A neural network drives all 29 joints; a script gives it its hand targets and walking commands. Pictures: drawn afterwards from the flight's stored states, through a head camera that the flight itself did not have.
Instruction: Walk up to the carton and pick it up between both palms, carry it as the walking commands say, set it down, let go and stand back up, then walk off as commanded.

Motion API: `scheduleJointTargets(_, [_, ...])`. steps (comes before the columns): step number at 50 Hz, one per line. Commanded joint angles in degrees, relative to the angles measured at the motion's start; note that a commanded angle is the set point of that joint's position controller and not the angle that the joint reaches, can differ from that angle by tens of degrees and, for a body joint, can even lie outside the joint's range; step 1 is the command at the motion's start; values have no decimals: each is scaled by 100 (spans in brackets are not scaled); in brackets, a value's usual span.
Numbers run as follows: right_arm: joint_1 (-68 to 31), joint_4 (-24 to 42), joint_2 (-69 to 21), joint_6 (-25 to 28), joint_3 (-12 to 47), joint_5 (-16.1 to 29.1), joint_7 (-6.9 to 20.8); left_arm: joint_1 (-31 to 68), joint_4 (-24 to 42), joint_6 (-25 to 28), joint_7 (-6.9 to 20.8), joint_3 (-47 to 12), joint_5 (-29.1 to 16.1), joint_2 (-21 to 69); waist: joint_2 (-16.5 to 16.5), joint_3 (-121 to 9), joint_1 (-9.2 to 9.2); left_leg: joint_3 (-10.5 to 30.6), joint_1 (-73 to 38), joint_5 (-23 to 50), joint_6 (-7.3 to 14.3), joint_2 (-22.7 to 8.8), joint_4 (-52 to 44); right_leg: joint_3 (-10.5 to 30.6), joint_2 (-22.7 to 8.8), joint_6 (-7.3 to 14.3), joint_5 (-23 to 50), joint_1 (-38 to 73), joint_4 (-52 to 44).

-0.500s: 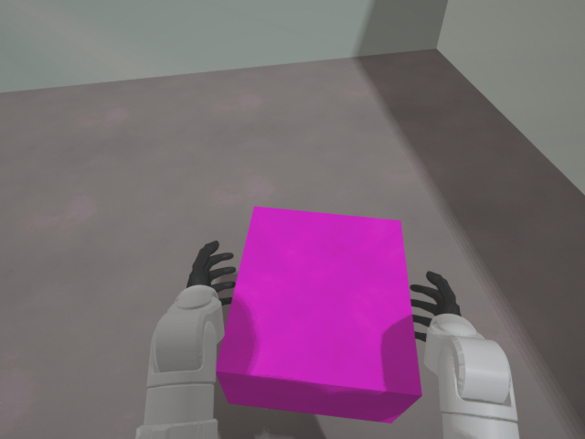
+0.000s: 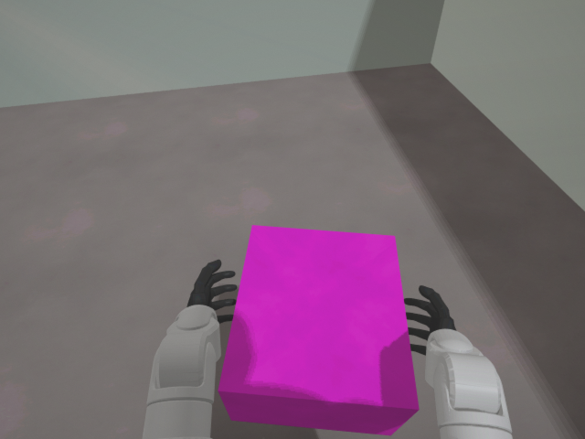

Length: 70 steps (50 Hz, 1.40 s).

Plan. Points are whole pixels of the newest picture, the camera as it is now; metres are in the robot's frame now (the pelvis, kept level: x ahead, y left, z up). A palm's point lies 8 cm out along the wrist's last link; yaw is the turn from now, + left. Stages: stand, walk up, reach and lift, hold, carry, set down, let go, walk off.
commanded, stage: carry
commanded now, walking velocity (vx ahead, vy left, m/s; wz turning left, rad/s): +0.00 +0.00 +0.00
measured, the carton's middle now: (317, 323) +0.32 +0.00 -0.04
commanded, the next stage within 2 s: hold in 0.34 s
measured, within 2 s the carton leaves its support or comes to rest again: neither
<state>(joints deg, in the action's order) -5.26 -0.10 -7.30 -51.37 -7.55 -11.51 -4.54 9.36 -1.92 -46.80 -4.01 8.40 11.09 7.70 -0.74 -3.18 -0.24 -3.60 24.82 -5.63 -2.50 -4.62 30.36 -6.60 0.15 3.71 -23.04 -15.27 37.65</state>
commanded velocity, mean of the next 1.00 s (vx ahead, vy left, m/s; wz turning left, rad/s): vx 0.00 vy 0.00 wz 0.00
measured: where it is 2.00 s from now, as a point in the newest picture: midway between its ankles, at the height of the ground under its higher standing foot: outside the picture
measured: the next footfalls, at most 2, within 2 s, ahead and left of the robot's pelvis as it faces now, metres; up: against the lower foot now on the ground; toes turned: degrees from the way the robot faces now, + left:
none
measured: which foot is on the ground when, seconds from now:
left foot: down 0.00-1.00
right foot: down 0.00-1.00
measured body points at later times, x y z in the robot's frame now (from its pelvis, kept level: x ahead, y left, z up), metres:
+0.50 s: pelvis +0.00 +0.00 +0.01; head +0.00 +0.00 +0.46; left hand +0.29 +0.16 +0.03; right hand +0.27 -0.16 +0.00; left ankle +0.11 +0.16 -0.72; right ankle -0.03 -0.07 -0.72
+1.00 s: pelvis +0.00 +0.07 +0.02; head -0.03 +0.10 +0.47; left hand +0.33 +0.20 +0.04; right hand +0.28 -0.11 +0.02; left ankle +0.11 +0.17 -0.72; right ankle -0.03 -0.07 -0.72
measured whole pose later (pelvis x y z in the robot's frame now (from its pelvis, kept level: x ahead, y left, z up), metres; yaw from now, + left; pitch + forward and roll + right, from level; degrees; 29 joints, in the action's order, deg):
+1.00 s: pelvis +0.00 +0.07 +0.02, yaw -11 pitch -4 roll +0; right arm -16.8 -29.3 -6.9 -36.9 -14.6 -15.1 -3.5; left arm 18.6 -21.5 -38.7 -8.6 16.1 16.4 9.7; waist 2.2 -1.4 -5.2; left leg 1.7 13.3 -4.9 0.1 0.8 22.4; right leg 6.6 0.6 -0.2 -14.9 -6.0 24.8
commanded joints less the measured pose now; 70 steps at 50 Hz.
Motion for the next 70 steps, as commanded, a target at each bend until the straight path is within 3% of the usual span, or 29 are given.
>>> scheduleJointTargets(1, [-3920, 2202, -4230, 589, 3626, 2212, 1341, 2169, 1103, 19, 1434, -3429, -1964, 4650, 311, -1610, -72, 146, -986, 218, 176, -245, -221, 801, -883, 16, 1570, 15, -1233])
scheduleJointTargets(4, [-3813, 1482, -4245, 633, 3406, 1909, 1296, 2017, 337, 52, 1481, -3068, -1719, 4675, 366, -1835, -83, 137, -899, 546, 216, -167, -70, 587, -809, 24, 2077, 456, -1057])
scheduleJointTargets(5, [-3767, 2387, -4066, 602, 3715, 2178, 1289, 2006, 1141, 10, 1452, -3510, -1957, 4587, 305, -1771, -47, 72, -859, 397, 197, -192, -80, 647, -870, 23, 2140, 412, -1053])
scheduleJointTargets(7, [-3155, 955, -4094, 640, 3071, 1629, 1325, 1953, 320, 101, 1444, -3031, -1488, 4380, -33, -1907, -64, 110, -1161, 691, 198, -234, -137, 596, -729, 55, 1904, 276, -905])
scheduleJointTargets(14, [-3608, 1780, -4117, 794, 3322, 1875, 1282, 2271, 886, 157, 1470, -3364, -1889, 4493, -43, -1862, -65, 427, -1116, 527, 244, -374, -238, 687, -692, 30, 1207, 220, -1047])
scheduleJointTargets(16, [-3441, 1081, -4093, 749, 2960, 1627, 1275, 2304, 402, 166, 1443, -3080, -1630, 4332, -32, -1760, -62, 448, -1116, 187, 262, -354, -348, 803, -735, 86, 804, 104, -1153])
scheduleJointTargets(17, [-3396, 954, -3886, 859, 2848, 1440, 1270, 1946, -163, 245, 1471, -2855, -1401, 4231, 228, -1603, -67, 264, -939, -24, 210, -246, -259, 877, -875, 109, 991, 53, -1316])
scheduleJointTargets(18, [-2905, -811, -4460, 1068, 2431, 837, 1372, 1902, -1172, 509, 1648, -2889, -1387, 4346, 614, -513, 275, 465, -2610, -119, 332, 1000, -179, 1276, 150, -240, 1073, -1041, -1512])
scheduleJointTargets(23, [-4584, 551, -5814, 1975, 4213, 1838, 1772, 2847, 626, 1084, 2009, -3835, -1825, 4711, 787, -2499, -1106, 396, -2406, 1334, 289, 1147, -256, 1396, 263, -388, 3162, 973, -1309])
scheduleJointTargets(26, [-4892, 338, -5541, 2188, 4224, 1952, 1729, 2627, 150, 1002, 1956, -3724, -1699, 4879, 76, -2539, -1216, 227, -2689, 1733, 145, 1119, -237, 1725, 65, -418, 3667, 647, -1277])
scheduleJointTargets(28, [-4430, 14, -5332, 2219, 3877, 1728, 1664, 2695, 198, 970, 1954, -3736, -1702, 4817, -85, -2282, -988, 160, -2841, 1773, 13, 1058, -424, 1815, 46, -400, 3652, 512, -1462])
scheduleJointTargets(29, [-4201, -230, -5506, 2188, 3906, 1663, 1692, 2493, -2, 879, 1950, -3623, -1654, 4837, 172, -2264, -1184, 209, -2875, 1791, 29, 1013, -498, 1785, 138, -388, 3521, 497, -1559])
scheduleJointTargets(30, [-3787, -635, -5410, 2123, 3410, 1434, 1654, 2666, -142, 857, 2026, -3631, -1696, 4836, 185, -1830, -706, 183, -3044, 1520, 27, 1005, -592, 1806, 118, -383, 3202, 257, -1738])
scheduleJointTargets(31, [-3989, -864, -5386, 2135, 3441, 1404, 1703, 2450, -544, 766, 2047, -3343, -1550, 4772, 117, -1551, -986, 137, -2951, 1468, 13, 1021, -661, 1741, 180, -371, 2944, 210, -1843])
scheduleJointTargets(32, [-3703, -1075, -5347, 2078, 3210, 1238, 1674, 2378, -710, 773, 2118, -3326, -1514, 4645, 252, -1314, -741, 146, -2675, 1189, 23, 1074, -782, 1808, 152, -346, 2890, 382, -1927])
scheduleJointTargets(35, [-4303, -972, -5416, 2084, 3375, 1456, 1781, 2275, -1056, 718, 2213, -3197, -1477, 4924, 256, -943, -977, 42, -2659, 1317, 81, 1151, -938, 1575, 287, -385, 2492, 379, -2055])
scheduleJointTargets(40, [-5169, -744, -5027, 2226, 3211, 1478, 1941, 2823, -1337, 735, 2259, -3106, -1516, 5279, 493, -1112, -795, 114, -3005, 865, 46, 1080, -943, 1391, 552, -286, 1621, 157, -2235])
scheduleJointTargets(41, [-5417, -677, -4910, 2205, 3124, 1420, 1918, 3180, -1380, 733, 2305, -3311, -1652, 5576, 504, -1127, -518, 133, -3241, 818, 0, 1018, -896, 1304, 575, -260, 1398, -135, -2267])
scheduleJointTargets(43, [-5234, -950, -5035, 2284, 3288, 1598, 2083, 3295, -962, 810, 2168, -3280, -1610, 5618, 161, -1839, -810, 191, -3364, 1227, -109, 932, -862, 1312, 645, -202, 1741, 145, -2100])
scheduleJointTargets(44, [-5568, -1723, -4968, 2089, 2190, 1129, 2037, 3686, -2210, 652, 2151, -2680, -1040, 5816, -388, -926, -214, 469, -2899, 147, 16, 865, -1007, 1263, 392, -124, 747, -438, -2183])
scheduleJointTargets(47, [-5820, -1495, -5102, 2210, 2093, 1115, 2195, 3905, -2149, 822, 2139, -2749, -1214, 6439, -338, -1480, -65, 639, -3171, -468, 43, 834, -1053, 1165, 534, -28, 446, -419, -2052])
scheduleJointTargets(49, [-6752, -1699, -4855, 2448, 1994, 1287, 2385, 4193, -2551, 1018, 2019, -2530, -1131, 6497, -642, -1780, -417, 861, -3005, -916, -11, 638, -1103, 1142, 558, 18, 249, -600, -1701])
scheduleJointTargets(52, [-6706, -2274, -4658, 2602, 1563, 1054, 2561, 4456, -3011, 1209, 1909, -2114, -938, 6542, -603, -1798, -197, 1137, -2725, -1568, 82, 463, -1042, 1115, 610, 40, 168, -1050, -1358])
scheduleJointTargets(55, [-7749, -2355, -4682, 2842, 1367, 961, 2693, 4456, -3692, 1456, 1865, -1501, -585, 6445, -405, -2333, -587, 1115, -2508, -2058, 203, 509, -938, 1188, 571, 66, -145, -1178, -1165])
scheduleJointTargets(59, [-6868, -3328, -4817, 2845, 846, 582, 2702, 4871, -3634, 1689, 1859, -1071, -492, 5989, 349, -2199, -413, 968, -2638, -1203, 260, 567, -458, 1212, 534, 29, -171, -1905, -1305])
scheduleJointTargets(60, [-6572, -3566, -4765, 2828, 583, 434, 2703, 4702, -3719, 1637, 1867, -983, -515, 6009, 261, -2188, -190, 1105, -2777, -1452, 252, 502, -496, 1177, 535, 35, -233, -1931, -1190])
scheduleJointTargets(61, [-6624, -3631, -4639, 2805, 452, 248, 2715, 4714, -3830, 1646, 1827, -690, -264, 5985, 307, -1898, -424, 1216, -2589, -1668, 263, 515, -531, 1238, 535, 71, -428, -2044, -1217])
scheduleJointTargets(67, [-6767, -3582, -4061, 3110, 254, 191, 2648, 4504, -4012, 1822, 1674, -729, -212, 5940, -31, -1888, -393, 1373, -2289, -1654, 135, 525, -478, 1166, 542, 127, -217, -2476, -895])
scheduleJointTargets(70, [-6795, -2926, -4467, 3336, 934, 513, 2541, 4626, -3218, 2107, 1649, -1541, -558, 6135, -178, -3191, -337, 1145, -2571, -328, 48, 639, 17, 1194, 574, 62, 708, -2349, -586])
